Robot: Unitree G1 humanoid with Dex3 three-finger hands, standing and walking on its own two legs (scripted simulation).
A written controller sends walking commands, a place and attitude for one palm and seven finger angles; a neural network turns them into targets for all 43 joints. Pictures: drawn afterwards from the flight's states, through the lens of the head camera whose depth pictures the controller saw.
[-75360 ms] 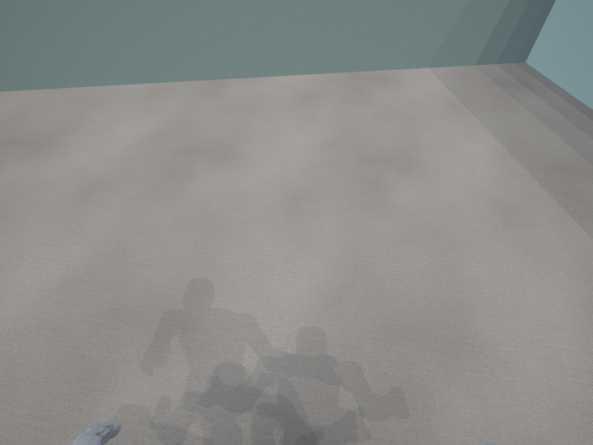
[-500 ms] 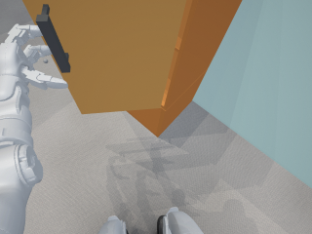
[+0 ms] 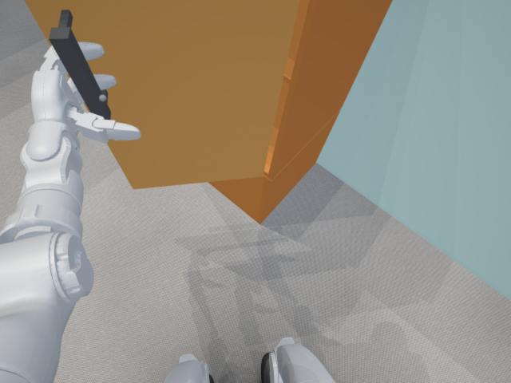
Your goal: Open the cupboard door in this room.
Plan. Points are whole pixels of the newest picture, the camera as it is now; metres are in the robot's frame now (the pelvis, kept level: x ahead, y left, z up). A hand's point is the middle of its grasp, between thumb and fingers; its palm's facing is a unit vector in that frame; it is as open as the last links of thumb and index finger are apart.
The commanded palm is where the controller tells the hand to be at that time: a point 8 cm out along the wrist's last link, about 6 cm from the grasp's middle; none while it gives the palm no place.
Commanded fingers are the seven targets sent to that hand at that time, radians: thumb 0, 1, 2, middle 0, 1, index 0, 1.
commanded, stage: slide the fingers in behind the handle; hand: left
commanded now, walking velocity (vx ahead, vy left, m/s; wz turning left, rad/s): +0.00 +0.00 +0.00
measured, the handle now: (86, 71) +0.57 +0.20 +0.10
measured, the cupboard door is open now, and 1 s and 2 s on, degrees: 49 50 82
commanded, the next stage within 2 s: close the thumb around the handle in 0.28 s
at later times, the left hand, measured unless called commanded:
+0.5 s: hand (97, 101) +0.52 +0.18 +0.09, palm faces +0.05 -1.00 -0.03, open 13.7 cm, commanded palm +0.50 +0.23 +0.09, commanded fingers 0.00 -0.11 0.47 -0.33 -1.24 -0.33 -1.24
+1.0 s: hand (97, 100) +0.52 +0.18 +0.10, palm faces +0.05 -1.00 -0.02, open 5.9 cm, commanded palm +0.49 +0.22 +0.09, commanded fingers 0.00 0.90 0.90 -0.40 -1.35 -0.40 -1.35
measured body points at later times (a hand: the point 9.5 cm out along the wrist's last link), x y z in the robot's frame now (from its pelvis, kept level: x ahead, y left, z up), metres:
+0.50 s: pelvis -0.01 -0.01 +0.00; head +0.12 +0.01 +0.43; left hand +0.51 +0.24 +0.10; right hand -0.01 -0.28 -0.10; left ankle -0.01 +0.10 -0.68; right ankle +0.02 -0.12 -0.68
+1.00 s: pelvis +0.00 +0.00 +0.00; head +0.12 +0.01 +0.44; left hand +0.51 +0.23 +0.10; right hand -0.01 -0.26 -0.11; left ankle -0.01 +0.10 -0.68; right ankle +0.02 -0.12 -0.68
